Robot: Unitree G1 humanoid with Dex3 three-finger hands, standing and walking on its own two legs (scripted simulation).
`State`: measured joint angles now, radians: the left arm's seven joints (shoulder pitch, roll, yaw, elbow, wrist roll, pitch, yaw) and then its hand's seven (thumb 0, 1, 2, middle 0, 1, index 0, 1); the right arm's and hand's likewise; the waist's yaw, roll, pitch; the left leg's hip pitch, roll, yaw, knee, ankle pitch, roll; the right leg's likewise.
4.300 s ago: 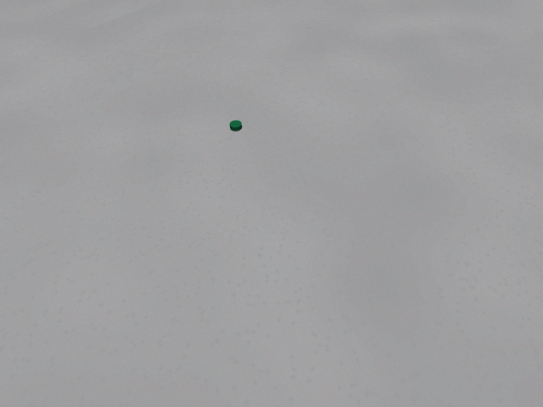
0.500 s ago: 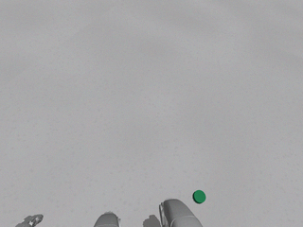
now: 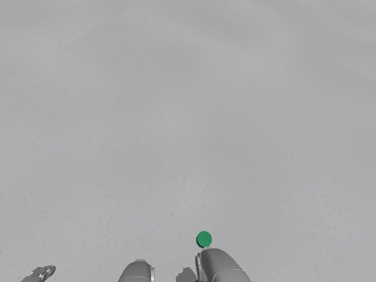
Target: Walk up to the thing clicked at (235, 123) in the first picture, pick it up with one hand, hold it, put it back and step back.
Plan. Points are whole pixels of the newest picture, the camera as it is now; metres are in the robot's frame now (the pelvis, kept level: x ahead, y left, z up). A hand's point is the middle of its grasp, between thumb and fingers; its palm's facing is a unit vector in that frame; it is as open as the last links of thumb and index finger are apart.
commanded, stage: walk up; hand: left
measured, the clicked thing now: (204, 239) +0.35 -0.15 -0.72
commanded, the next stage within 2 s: none
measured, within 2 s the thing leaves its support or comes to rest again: neither
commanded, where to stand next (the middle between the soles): -0.03 -0.37 m, yaw +4 degrees
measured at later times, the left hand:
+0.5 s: hand out of the picture +0.03 +0.04 -0.14, palm faces -0.04 -0.94 -0.33, open 7.4 cm
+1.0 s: hand out of the picture -0.08 -0.17 -0.15, palm faces +0.01 -0.93 -0.37, open 7.4 cm
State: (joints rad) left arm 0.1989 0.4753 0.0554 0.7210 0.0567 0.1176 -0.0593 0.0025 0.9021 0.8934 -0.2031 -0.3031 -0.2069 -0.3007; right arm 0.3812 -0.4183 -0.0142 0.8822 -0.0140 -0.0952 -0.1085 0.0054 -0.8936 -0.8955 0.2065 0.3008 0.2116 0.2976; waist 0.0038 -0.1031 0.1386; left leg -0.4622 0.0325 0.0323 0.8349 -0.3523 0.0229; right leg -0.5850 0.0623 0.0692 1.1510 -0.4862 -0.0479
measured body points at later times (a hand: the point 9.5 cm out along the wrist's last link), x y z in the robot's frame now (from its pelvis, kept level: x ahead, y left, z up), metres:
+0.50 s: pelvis -0.06 -0.23 +0.00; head -0.02 -0.21 +0.45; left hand +0.03 +0.08 -0.12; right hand -0.01 -0.58 -0.08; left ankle -0.02 -0.15 -0.69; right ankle -0.01 -0.32 -0.70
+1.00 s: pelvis -0.13 -0.44 -0.01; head -0.10 -0.44 +0.44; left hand -0.08 -0.12 -0.13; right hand -0.05 -0.82 -0.10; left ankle -0.05 -0.26 -0.66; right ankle -0.11 -0.58 -0.70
